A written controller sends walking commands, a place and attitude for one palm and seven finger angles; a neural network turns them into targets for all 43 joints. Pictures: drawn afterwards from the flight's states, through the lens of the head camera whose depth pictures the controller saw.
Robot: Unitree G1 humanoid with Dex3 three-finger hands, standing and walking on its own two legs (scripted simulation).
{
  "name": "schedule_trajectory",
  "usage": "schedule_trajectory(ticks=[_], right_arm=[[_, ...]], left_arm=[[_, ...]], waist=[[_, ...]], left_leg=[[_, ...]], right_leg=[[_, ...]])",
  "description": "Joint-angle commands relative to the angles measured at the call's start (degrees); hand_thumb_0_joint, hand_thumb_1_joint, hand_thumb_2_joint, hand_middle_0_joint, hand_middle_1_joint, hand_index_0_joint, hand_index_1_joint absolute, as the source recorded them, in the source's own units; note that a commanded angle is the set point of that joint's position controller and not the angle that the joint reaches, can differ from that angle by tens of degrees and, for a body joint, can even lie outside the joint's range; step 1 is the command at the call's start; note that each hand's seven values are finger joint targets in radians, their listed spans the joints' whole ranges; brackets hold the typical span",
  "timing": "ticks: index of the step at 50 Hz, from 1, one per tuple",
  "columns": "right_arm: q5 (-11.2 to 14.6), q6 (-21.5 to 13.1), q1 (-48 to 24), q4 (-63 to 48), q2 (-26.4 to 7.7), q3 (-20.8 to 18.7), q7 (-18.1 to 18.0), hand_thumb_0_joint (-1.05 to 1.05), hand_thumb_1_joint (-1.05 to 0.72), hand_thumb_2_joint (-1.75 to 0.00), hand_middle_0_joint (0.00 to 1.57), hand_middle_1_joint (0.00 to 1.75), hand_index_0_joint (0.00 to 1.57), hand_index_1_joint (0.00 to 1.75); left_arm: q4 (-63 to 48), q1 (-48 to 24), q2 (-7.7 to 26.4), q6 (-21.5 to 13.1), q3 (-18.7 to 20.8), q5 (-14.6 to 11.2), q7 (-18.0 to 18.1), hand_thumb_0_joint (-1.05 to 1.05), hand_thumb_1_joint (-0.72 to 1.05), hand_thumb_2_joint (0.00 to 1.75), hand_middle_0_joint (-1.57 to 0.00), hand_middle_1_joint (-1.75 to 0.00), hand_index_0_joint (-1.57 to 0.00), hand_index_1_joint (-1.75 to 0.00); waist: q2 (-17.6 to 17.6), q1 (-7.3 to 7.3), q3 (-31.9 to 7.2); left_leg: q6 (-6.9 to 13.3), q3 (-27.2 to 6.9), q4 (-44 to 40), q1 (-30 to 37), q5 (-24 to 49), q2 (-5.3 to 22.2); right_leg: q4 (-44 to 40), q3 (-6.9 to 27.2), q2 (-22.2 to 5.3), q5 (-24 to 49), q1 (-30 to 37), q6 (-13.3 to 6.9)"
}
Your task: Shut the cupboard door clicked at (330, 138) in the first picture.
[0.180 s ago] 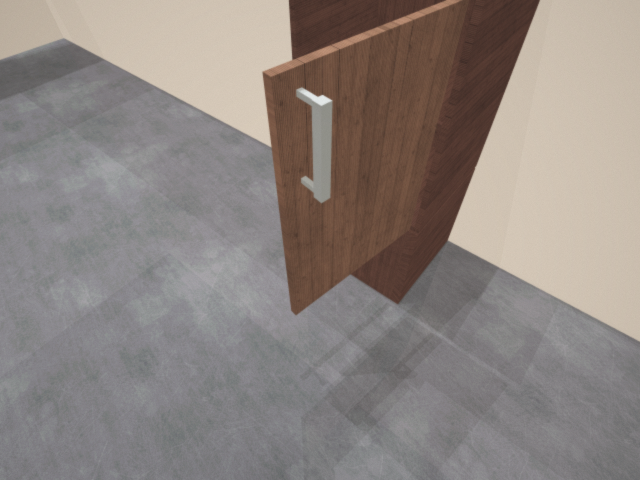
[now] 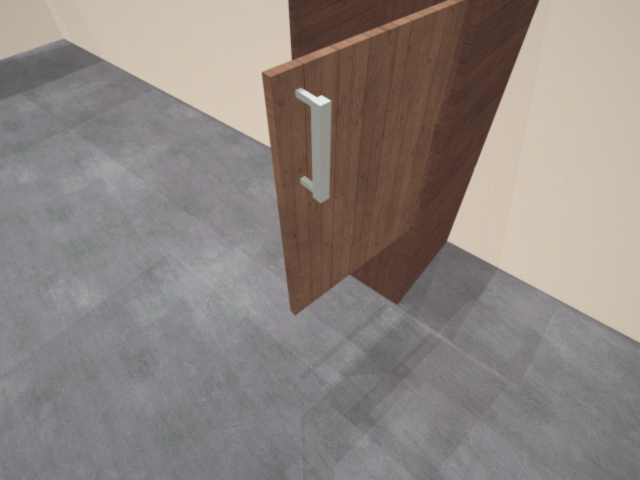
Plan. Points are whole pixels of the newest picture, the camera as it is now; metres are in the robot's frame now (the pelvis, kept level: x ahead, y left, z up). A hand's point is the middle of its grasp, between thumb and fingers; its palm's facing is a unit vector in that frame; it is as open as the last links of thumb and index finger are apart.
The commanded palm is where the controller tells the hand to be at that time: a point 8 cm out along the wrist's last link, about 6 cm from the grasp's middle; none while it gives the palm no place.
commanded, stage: stand and wait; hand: left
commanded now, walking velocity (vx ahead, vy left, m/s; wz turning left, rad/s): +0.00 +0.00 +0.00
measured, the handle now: (312, 148) +0.53 +0.04 +0.13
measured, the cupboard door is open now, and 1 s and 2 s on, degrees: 80 80 80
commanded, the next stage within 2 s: look at it before walking up in 0.10 s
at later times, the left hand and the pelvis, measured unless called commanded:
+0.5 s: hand out of the picture +0.01 +0.19 -0.17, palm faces +0.02 -0.97 -0.23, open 7.4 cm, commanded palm none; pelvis +0.00 +0.00 +0.00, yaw +0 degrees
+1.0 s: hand out of the picture +0.02 +0.20 -0.18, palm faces -0.02 -0.97 -0.22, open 7.4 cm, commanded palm none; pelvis -0.01 +0.01 +0.00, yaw -5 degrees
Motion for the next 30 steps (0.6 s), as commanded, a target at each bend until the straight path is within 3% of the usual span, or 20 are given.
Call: schedule_trajectory(ticks=[1, 7, 14, 21, 24, 30], right_arm=[[0.13, -0.68, 2.18, -1.57, -6.83, -1.12, -0.16, 0.00, -0.90, -0.90, 0.20, 0.30, 0.20, 0.30], [0.06, -0.71, 1.24, -1.67, -7.22, -1.16, -0.15, 0.00, -0.90, -0.90, 0.20, 0.30, 0.20, 0.30], [-0.01, -0.65, 0.80, -1.71, -8.14, -1.21, -0.06, 0.00, -0.90, -0.90, 0.20, 0.30, 0.20, 0.30], [0.08, -0.85, 0.14, -2.01, -9.06, -1.20, 0.03, 0.00, -0.90, -0.90, 0.20, 0.30, 0.20, 0.30], [-0.03, -0.78, -0.13, -1.85, -9.08, -1.18, 0.15, 0.00, -0.90, -0.90, 0.20, 0.30, 0.20, 0.30], [0.02, -1.01, -0.46, -2.01, -9.86, -1.30, 0.18, 0.00, -0.90, -0.90, 0.20, 0.30, 0.20, 0.30]], left_arm=[[-1.45, 4.25, 7.71, -0.48, 1.05, -0.03, 0.35, 0.00, 0.90, 0.90, -0.20, -0.30, -0.20, -0.30], [-1.64, 3.35, 8.33, -0.45, 1.03, -0.08, 0.30, 0.00, 0.90, 0.90, -0.20, -0.30, -0.20, -0.30], [-1.80, 2.23, 8.89, -0.46, 1.00, -0.06, 0.17, 0.00, 0.90, 0.90, -0.20, -0.30, -0.20, -0.30], [-2.02, 1.70, 9.85, -0.56, 1.17, -0.06, 0.01, 0.00, 0.90, 0.90, -0.20, -0.30, -0.20, -0.30], [-1.90, 1.23, 9.84, -0.45, 0.96, -0.08, -0.09, 0.00, 0.90, 0.90, -0.20, -0.30, -0.20, -0.30], [-1.96, 0.58, 10.54, -0.67, 1.10, -0.04, -0.14, 0.00, 0.90, 0.90, -0.20, -0.30, -0.20, -0.30]], waist=[[-1.28, 0.17, -0.26], [-0.27, 0.12, -0.30], [-1.43, 0.06, 0.72], [-0.62, 0.28, -0.49], [-0.21, 0.14, 0.71], [-0.50, 0.09, -1.36]], left_leg=[[2.58, -3.35, -1.33, 2.92, 11.07, 4.95], [2.46, -3.33, -1.50, 3.03, 11.65, 5.08], [2.35, -3.74, -2.38, 2.78, 10.59, 5.29], [2.43, -4.05, -2.86, 3.34, 10.37, 5.46], [2.36, -4.47, -3.49, 3.03, 9.39, 5.42], [2.45, -4.44, -3.53, 4.01, 11.11, 5.68]], right_leg=[[-4.70, 5.52, -8.28, 15.73, -4.31, 0.76], [-4.49, 5.77, -8.47, 17.26, -4.07, 0.76], [-5.29, 5.94, -8.19, 14.62, -4.56, 0.59], [-5.70, 5.94, -8.08, 12.68, -4.07, 0.39], [-6.03, 6.12, -8.13, 10.48, -4.91, 0.18], [-5.71, 6.18, -8.35, 12.83, -3.92, 0.18]])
